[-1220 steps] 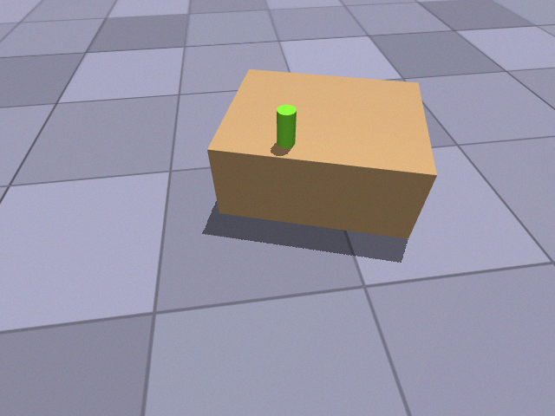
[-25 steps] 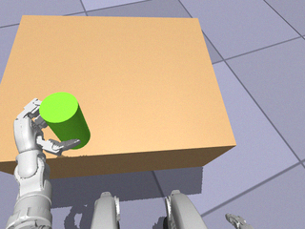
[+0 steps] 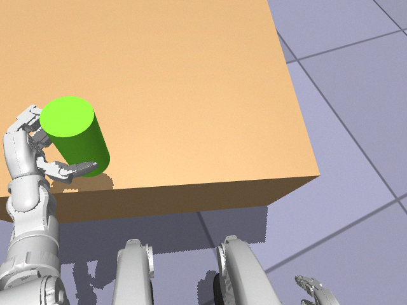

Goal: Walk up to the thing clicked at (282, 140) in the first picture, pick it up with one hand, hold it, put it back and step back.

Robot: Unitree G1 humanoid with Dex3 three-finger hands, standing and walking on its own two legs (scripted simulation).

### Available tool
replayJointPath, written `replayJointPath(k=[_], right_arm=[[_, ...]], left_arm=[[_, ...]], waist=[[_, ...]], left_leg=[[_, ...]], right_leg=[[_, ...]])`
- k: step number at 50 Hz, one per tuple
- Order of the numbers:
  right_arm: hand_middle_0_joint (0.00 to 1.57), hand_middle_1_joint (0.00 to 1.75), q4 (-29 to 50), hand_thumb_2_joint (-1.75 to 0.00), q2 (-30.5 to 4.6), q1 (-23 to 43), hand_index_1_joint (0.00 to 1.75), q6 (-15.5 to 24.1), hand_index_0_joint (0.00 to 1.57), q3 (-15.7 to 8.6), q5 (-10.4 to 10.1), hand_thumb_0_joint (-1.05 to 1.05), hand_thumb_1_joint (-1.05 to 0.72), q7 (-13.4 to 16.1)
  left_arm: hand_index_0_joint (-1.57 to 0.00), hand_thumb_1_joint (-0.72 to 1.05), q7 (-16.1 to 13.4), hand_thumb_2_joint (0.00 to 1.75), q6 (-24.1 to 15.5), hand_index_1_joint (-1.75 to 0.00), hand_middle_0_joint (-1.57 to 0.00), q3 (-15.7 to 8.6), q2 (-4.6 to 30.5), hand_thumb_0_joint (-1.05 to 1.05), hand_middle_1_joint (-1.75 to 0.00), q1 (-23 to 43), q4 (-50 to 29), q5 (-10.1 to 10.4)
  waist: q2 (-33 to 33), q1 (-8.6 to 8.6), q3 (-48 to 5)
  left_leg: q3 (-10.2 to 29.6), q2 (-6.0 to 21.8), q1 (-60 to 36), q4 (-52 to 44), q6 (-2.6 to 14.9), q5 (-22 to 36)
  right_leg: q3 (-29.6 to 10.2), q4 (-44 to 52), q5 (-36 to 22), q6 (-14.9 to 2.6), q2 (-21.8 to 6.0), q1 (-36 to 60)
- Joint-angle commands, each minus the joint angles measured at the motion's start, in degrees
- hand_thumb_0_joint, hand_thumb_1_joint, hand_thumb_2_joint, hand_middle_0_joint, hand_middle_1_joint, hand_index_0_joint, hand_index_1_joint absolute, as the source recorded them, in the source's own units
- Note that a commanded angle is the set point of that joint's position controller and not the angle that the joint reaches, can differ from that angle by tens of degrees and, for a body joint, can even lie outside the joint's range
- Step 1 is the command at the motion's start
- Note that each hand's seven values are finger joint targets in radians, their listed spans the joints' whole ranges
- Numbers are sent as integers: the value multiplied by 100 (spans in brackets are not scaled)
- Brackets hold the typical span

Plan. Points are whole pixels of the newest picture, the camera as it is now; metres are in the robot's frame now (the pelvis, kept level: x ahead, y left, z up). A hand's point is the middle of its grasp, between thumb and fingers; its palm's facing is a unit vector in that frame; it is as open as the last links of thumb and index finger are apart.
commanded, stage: crouch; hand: left
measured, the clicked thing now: (80, 141) +0.44 +0.21 -0.01
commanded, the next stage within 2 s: lower in 0.12 s
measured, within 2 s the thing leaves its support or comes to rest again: rests again in 1.02 s
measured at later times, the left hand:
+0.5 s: hand (69, 149) +0.45 +0.24 -0.07, palm faces +0.25 -0.96 -0.07, open 10.9 cm
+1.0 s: hand (74, 156) +0.45 +0.25 -0.10, palm faces +0.23 -0.97 -0.07, open 10.9 cm
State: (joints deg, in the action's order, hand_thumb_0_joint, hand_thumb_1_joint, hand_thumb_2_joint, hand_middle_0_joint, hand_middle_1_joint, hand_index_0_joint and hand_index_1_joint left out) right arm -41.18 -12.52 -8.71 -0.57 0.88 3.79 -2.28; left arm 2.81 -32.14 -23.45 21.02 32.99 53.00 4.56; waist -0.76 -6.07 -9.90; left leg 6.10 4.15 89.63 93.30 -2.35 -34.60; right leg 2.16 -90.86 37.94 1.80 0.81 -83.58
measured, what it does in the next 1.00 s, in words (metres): lowers itself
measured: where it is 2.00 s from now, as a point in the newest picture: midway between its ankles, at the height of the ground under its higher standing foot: outside the picture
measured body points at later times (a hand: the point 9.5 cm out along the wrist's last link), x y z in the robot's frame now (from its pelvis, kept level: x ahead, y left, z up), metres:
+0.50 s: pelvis -0.02 +0.00 -0.04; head +0.17 +0.04 +0.36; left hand +0.43 +0.29 -0.06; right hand +0.08 -0.27 -0.17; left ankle +0.06 +0.14 -0.54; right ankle +0.04 -0.14 -0.54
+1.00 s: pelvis -0.03 -0.01 -0.09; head +0.17 +0.03 +0.32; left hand +0.43 +0.30 -0.10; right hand +0.07 -0.27 -0.21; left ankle +0.06 +0.14 -0.54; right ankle +0.04 -0.14 -0.54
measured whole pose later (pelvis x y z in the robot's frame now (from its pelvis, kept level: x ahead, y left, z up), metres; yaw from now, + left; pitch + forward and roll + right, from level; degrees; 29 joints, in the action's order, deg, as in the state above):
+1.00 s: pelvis -0.03 -0.01 -0.09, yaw -2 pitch +34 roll -5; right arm -39.5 -13.6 -8.2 -1.1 2.1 3.5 -1.4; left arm 7.2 -29.3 -28.1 26.5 38.7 54.6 4.1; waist -0.7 -7.2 -9.9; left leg 7.4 3.8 107.9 109.1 -3.0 -36.0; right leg 1.8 -107.8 40.1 1.8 1.5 -102.2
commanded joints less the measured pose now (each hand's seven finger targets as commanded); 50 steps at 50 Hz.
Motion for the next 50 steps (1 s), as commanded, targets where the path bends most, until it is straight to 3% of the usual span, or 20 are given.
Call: replayJointPath(k=[1, 6, 11, 12, 13, 20, 23, 24, 25, 29, 31, 35, 38, 40, 42, 43, 45, 46, 49, 50], right_arm=[[20, 30, 349, -92, -1071, -695, 30, 50, 20, -367, -3, 0, -95, 27], [20, 30, 406, -92, -1098, -653, 30, 45, 20, -369, -7, 0, -95, 28], [20, 30, 406, -92, -1102, -691, 30, 44, 20, -360, -22, 0, -95, 61], [20, 30, 421, -92, -1116, -703, 30, 42, 20, -357, -28, 0, -96, 69], [20, 30, 390, -92, -1131, -745, 30, 45, 20, -371, -33, 0, -96, 74], [20, 30, 389, -92, -1141, -643, 30, 63, 20, -297, -6, 0, -95, 66], [20, 30, 395, -92, -1155, -691, 30, 56, 20, -292, 16, 0, -95, 54], [20, 30, 427, -92, -1172, -737, 30, 55, 20, -307, 15, 0, -95, 58], [20, 30, 419, -92, -1166, -717, 30, 57, 20, -293, 7, 0, -95, 58], [20, 30, 401, -92, -1214, -743, 30, 50, 20, -298, 28, 0, -96, 75], [20, 30, 403, -92, -1233, -712, 30, 50, 20, -293, 6, 0, -96, 82], [20, 30, 420, -92, -1232, -691, 30, 38, 20, -295, 11, 0, -96, 118], [20, 30, 402, -92, -1227, -713, 30, 36, 20, -275, 11, 0, -95, 130], [20, 30, 468, -92, -1212, -677, 30, 31, 20, -263, -13, 0, -95, 140], [20, 30, 484, -91, -1226, -633, 30, 27, 20, -270, -31, 0, -95, 150], [20, 30, 488, -92, -1262, -678, 30, 21, 20, -294, -24, 0, -95, 150], [20, 30, 494, -91, -1231, -657, 30, 26, 20, -280, -29, 0, -94, 162], [20, 30, 511, -91, -1244, -678, 30, 31, 20, -278, -48, 0, -94, 162], [20, 30, 524, -91, -1240, -713, 30, 25, 20, -278, -51, 0, -94, 163], [20, 30, 511, -91, -1238, -702, 30, 29, 20, -267, -57, 0, -94, 165]], left_arm=[[-132, -9, -66, 129, -733, -146, -132, -382, 1543, 0, -144, 2575, -1876, 246], [-134, -11, -76, 130, -732, -148, -133, -427, 1599, 0, -146, 2827, -1883, 249], [-133, -10, -2, 131, -648, -148, -132, -425, 1726, 0, -146, 2804, -1813, 256], [-136, -13, 10, 127, -640, -149, -136, -443, 1817, 0, -147, 2975, -1897, 260], [-137, -14, 34, 128, -612, -150, -137, -458, 1673, 0, -148, 2856, -1651, 282], [-138, -13, 141, 127, -717, -150, -138, -597, 1850, 0, -149, 2908, -1176, 232], [-138, -9, 213, 129, -789, -150, -137, -617, 2037, 0, -148, 3082, -1383, 212], [-139, -11, 218, 130, -779, -152, -139, -744, 2149, 0, -150, 2965, -1388, 213], [-138, -10, 255, 130, -748, -151, -138, -676, 2061, 0, -149, 2994, -1380, 247], [-135, -9, 312, 129, -729, -148, -135, -741, 2235, 0, -146, 3222, -1791, 297], [-133, -10, 302, 129, -677, -148, -133, -849, 2196, 0, -146, 3142, -1704, 351], [-133, -14, 329, 127, -602, -147, -132, -743, 2225, 0, -145, 3291, -1831, 312], [-131, -13, 315, 127, -540, -145, -130, -841, 2317, 0, -143, 3208, -1718, 301], [-132, -13, 321, 126, -488, -146, -132, -814, 2179, 0, -144, 3132, -1611, 344], [-133, -13, 339, 126, -471, -146, -133, -802, 2293, 0, -144, 3290, -1708, 325], [-133, -14, 344, 126, -460, -146, -132, -879, 2382, 0, -145, 3198, -1686, 281], [-132, -11, 404, 125, -417, -145, -132, -725, 2200, 0, -144, 3130, -1581, 288], [-132, -12, 390, 126, -420, -145, -132, -853, 2310, 0, -144, 3085, -1614, 307], [-133, -9, 415, 124, -370, -144, -132, -864, 2304, 0, -143, 3044, -1693, 319], [-130, -11, 418, 124, -351, -143, -130, -778, 2218, 0, -141, 3070, -1651, 324]], waist=[[-1240, 74, -3737], [-1291, -6, -3657], [-1222, 20, -3854], [-1223, -12, -3851], [-1171, -73, -3779], [-1085, -48, -3398], [-1221, -11, -3820], [-1150, 17, -4033], [-1139, 3, -4039], [-1529, 24, -4289], [-1422, 19, -4148], [-1459, -67, -4107], [-1324, -37, -4151], [-1166, -77, -4022], [-1240, -31, -3895], [-1311, -6, -3954], [-1153, -64, -3945], [-1086, -23, -3982], [-1190, 23, -4142], [-1152, -12, -4049]], left_leg=[[-130, -140, -3209, -862, 275, 2221], [-76, -131, -2967, -906, 245, 1479], [-169, -128, -2843, -689, 290, 1681], [-196, -137, -2730, -673, 303, 1503], [-145, -126, -2715, -658, 288, 1516], [-164, -146, -2012, -365, 306, 1080], [-213, -140, -2046, -166, 316, 1416], [-218, -152, -2035, -110, 333, 1534], [-198, -134, -2091, -73, 329, 1602], [-190, -127, -2214, 69, 301, 1691], [-134, -112, -2160, 72, 289, 1565], [-183, -122, -1918, 177, 303, 1225], [-233, -134, -1683, 327, 334, 1272], [-239, -148, -1485, 336, 351, 1073], [-254, -151, -1380, 267, 320, 772], [-237, -155, -1478, 280, 312, 766], [-259, -156, -1330, 387, 335, 810], [-248, -160, -1303, 376, 335, 858], [-242, -171, -1417, 476, 349, 1125], [-246, -157, -1407, 529, 358, 1186]], right_leg=[[72, 879, -2136, -370, 95, 990], [122, 780, -1552, -400, 107, 730], [48, 762, -1797, -363, 114, 844], [20, 812, -1674, -358, 118, 862], [71, 717, -1674, -371, 115, 739], [93, 407, -1299, -385, 121, 259], [46, 260, -1569, -375, 138, 322], [43, 240, -1674, -362, 140, 404], [56, 193, -1702, -363, 143, 325], [43, 0, -1703, -386, 138, 112], [100, -91, -1564, -390, 135, -81], [70, -118, -1348, -386, 137, -180], [59, -176, -1435, -361, 135, -50], [66, -160, -1302, -346, 130, -36], [58, -161, -1004, -379, 143, -196], [80, -214, -979, -392, 143, -297], [68, -207, -1064, -368, 144, -189], [105, -259, -1088, -373, 152, -164], [95, -351, -1288, -374, 140, -223], [92, -364, -1344, -364, 147, -256]])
